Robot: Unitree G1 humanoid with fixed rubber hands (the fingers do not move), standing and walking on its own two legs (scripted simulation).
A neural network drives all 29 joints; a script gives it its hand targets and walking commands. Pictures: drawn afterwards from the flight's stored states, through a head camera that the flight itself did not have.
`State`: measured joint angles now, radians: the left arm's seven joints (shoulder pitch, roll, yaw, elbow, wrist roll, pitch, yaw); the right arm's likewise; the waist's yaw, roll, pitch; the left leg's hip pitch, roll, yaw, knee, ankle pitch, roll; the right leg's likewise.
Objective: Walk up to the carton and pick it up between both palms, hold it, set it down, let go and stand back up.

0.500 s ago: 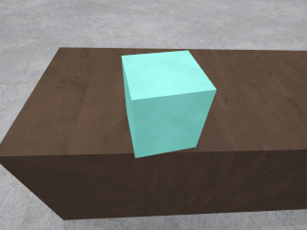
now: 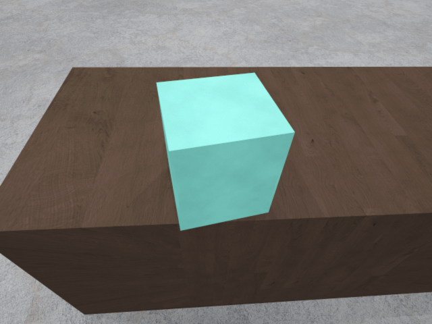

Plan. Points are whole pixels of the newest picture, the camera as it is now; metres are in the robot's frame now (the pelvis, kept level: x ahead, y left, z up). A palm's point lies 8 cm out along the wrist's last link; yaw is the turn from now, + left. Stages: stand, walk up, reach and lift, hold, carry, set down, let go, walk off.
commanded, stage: stand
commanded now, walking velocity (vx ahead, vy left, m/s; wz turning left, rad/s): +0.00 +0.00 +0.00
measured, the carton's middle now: (217, 152) +0.45 +0.00 +0.06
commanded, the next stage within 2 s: none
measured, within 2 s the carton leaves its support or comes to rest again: neither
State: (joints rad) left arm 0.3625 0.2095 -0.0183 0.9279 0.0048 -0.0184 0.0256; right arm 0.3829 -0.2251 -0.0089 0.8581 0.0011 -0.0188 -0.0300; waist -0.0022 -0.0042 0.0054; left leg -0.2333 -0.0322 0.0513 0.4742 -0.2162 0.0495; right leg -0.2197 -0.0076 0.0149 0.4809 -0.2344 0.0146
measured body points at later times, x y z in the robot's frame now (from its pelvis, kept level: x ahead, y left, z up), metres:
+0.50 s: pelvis +0.02 +0.00 +0.00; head +0.02 +0.01 +0.45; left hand +0.04 +0.24 -0.15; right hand +0.05 -0.25 -0.14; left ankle +0.03 +0.09 -0.74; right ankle +0.02 -0.13 -0.74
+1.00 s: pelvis +0.02 +0.01 +0.00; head +0.02 +0.01 +0.45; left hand +0.02 +0.25 -0.15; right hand +0.04 -0.24 -0.14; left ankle +0.03 +0.09 -0.74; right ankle +0.02 -0.13 -0.74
